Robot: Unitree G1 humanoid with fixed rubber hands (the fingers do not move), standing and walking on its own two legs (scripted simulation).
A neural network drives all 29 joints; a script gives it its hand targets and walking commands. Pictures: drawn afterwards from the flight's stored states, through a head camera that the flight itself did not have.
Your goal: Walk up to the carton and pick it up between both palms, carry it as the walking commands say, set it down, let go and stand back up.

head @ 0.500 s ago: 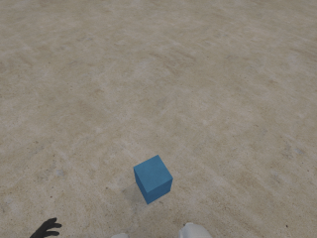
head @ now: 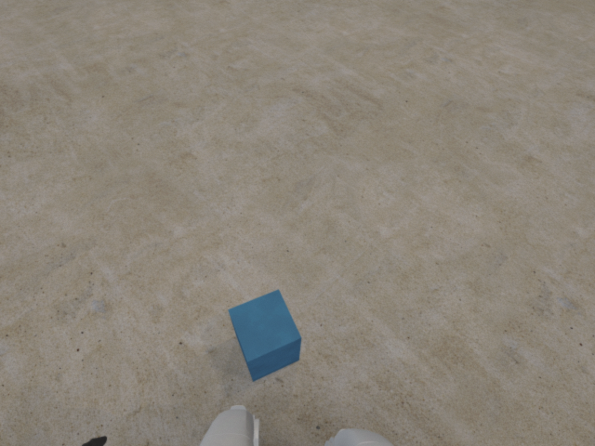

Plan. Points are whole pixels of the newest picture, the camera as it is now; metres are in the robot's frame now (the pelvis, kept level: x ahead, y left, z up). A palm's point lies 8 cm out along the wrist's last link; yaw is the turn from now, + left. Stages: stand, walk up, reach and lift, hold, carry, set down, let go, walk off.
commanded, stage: walk up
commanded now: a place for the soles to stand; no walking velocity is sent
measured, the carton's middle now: (265, 336) +0.47 +0.09 -0.63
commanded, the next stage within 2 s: none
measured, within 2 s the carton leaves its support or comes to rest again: neither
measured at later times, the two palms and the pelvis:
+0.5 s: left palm out of the picture +0.14 +0.20 -0.11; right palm out of the picture +0.11 -0.47 -0.09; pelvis +0.05 -0.12 -0.02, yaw +5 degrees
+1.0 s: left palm out of the picture +0.11 +0.23 -0.10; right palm out of the picture +0.16 -0.43 -0.09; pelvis +0.06 -0.10 -0.01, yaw +10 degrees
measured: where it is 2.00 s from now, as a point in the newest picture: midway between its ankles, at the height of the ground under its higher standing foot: outside the picture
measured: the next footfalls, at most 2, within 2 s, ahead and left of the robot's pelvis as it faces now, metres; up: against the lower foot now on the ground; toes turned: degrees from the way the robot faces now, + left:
left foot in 0.04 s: +0.13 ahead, +0.14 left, +0.00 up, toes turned +2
right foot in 0.38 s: +0.12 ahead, -0.19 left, +0.00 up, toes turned -2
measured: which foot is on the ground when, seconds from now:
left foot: up 0.00-0.02, down 0.04-0.38, up 0.40-1.00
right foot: down 0.00-0.08, up 0.10-0.36, down 0.38-1.00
